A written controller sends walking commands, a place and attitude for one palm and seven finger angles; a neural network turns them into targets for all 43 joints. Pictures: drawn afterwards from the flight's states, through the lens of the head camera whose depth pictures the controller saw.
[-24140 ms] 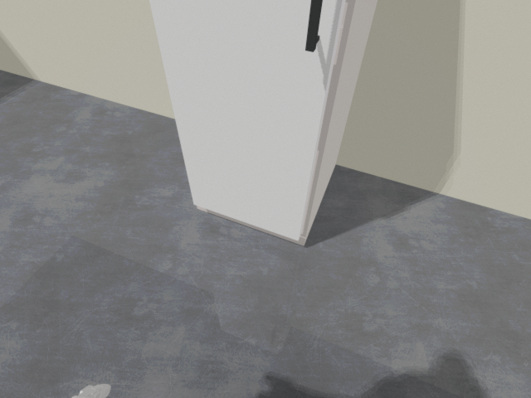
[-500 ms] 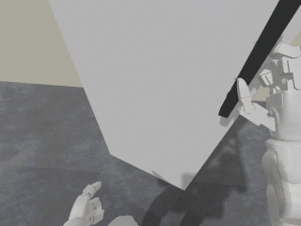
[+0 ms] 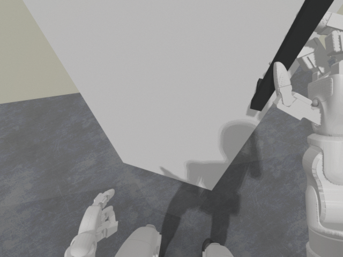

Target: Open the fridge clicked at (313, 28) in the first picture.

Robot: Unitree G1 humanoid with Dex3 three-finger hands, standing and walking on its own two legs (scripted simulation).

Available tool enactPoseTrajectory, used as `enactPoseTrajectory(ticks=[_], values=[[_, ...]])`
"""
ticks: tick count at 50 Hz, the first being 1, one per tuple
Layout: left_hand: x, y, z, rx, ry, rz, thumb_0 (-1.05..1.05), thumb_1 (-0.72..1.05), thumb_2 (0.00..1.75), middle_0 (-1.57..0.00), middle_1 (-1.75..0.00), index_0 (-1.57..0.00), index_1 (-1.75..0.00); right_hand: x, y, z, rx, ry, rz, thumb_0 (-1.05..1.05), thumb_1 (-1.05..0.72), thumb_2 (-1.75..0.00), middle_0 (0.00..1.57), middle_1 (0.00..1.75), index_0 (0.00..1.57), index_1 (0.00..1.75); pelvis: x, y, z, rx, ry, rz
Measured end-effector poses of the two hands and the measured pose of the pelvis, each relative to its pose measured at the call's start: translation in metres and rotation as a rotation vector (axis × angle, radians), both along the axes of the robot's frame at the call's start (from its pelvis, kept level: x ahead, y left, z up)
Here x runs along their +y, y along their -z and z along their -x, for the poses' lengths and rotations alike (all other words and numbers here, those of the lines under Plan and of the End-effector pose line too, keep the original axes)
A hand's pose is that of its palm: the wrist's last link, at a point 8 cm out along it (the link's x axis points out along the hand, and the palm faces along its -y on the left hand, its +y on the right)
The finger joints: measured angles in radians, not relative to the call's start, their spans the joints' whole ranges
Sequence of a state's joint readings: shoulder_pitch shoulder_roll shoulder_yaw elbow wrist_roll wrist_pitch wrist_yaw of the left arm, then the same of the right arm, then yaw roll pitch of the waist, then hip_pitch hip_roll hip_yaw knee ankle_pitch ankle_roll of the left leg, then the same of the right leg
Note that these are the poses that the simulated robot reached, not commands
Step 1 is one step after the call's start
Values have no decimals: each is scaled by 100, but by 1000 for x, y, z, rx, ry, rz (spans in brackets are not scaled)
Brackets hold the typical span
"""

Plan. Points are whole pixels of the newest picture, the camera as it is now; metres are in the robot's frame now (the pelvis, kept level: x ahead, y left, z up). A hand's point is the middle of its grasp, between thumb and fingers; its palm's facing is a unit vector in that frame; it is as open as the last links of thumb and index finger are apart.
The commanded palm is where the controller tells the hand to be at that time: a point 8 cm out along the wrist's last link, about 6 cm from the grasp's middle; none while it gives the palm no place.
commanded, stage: walk backward, drawing the door open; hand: right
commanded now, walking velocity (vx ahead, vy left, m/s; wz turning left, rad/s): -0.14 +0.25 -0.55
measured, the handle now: (288, 41) +0.39 -0.11 +0.27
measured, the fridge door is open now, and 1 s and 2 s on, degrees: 28 52 60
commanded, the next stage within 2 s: stop walking and hold the door back in 1.74 s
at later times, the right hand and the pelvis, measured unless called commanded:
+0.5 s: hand (252, 151) +0.25 -0.06 +0.23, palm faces +0.30 +0.92 -0.24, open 8.1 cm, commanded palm +0.20 -0.11 +0.23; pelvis -0.02 +0.15 +0.00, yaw -22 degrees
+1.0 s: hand (189, 215) +0.17 +0.00 +0.23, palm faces +0.67 +0.70 -0.24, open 8.2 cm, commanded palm +0.11 -0.02 +0.23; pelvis +0.03 +0.31 +0.00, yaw -42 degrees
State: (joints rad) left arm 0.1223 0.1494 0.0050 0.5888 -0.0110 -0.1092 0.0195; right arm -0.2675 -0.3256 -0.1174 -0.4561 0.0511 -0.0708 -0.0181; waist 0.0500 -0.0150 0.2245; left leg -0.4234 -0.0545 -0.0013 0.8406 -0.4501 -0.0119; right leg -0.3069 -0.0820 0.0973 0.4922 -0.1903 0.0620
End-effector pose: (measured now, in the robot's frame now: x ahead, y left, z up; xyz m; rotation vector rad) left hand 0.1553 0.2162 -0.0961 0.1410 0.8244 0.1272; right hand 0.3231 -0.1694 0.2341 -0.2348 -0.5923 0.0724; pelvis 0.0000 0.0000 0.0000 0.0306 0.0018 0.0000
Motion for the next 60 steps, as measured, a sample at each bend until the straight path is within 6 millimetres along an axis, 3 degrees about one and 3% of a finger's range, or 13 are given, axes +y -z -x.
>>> enactPoseTrajectory(ticks=[6,14,18,24,28,33,40,45,48,55,60], values=[[22,20,-1,19,82,59,2,90,90,-20,-30,-20,-30,16,1,31,-20,130,28,-23,-58,-84,47,140,8,102,50,12,9,-17,67,4],[65,2,-25,20,189,-73,2,90,90,-20,-30,-20,-30,34,0,70,-22,179,3,-23,-55,-85,46,140,12,103,85,4,15,20,217,51],[74,0,-46,-48,238,-105,2,90,90,-20,-30,-20,-30,42,4,84,-62,199,7,-26,-56,-83,47,140,11,100,98,16,18,45,268,39],[74,-6,-59,-13,366,-33,2,90,90,-20,-30,-20,-30,56,2,105,-31,290,9,-24,-57,-83,47,140,10,101,143,-2,20,4,369,3],[81,0,-71,-1,446,16,2,90,90,-20,-30,-20,-30,69,1,120,0,392,14,-23,-57,-85,47,140,10,101,177,-2,9,-9,420,-17],[99,15,-103,-32,534,67,2,90,90,-20,-30,-20,-30,90,2,139,-17,570,58,-27,-57,-90,46,140,6,99,225,17,-11,-9,471,10],[138,-3,-136,-38,574,-42,2,90,90,-20,-30,-20,-30,114,0,167,13,667,37,-25,-57,-89,46,140,9,99,259,4,-16,12,597,47],[152,-5,-149,-85,632,-106,2,90,90,-20,-30,-20,-30,127,5,184,-58,669,32,-30,-55,-89,46,140,10,99,276,19,-20,43,671,10],[155,-6,-146,-43,681,-95,2,91,90,-20,-30,-20,-30,138,6,194,-74,705,29,-31,-54,-89,46,140,11,100,297,11,-26,18,706,24],[163,-4,-149,31,827,-26,2,90,90,-20,-30,-20,-30,166,1,215,4,880,14,-28,-53,-88,46,140,11,105,343,-5,-53,-6,803,-30],[169,11,-180,2,910,60,2,90,90,-20,-30,-20,-30,192,0,227,8,1080,50,-26,-57,-86,46,140,10,107,380,11,-87,13,853,6]])
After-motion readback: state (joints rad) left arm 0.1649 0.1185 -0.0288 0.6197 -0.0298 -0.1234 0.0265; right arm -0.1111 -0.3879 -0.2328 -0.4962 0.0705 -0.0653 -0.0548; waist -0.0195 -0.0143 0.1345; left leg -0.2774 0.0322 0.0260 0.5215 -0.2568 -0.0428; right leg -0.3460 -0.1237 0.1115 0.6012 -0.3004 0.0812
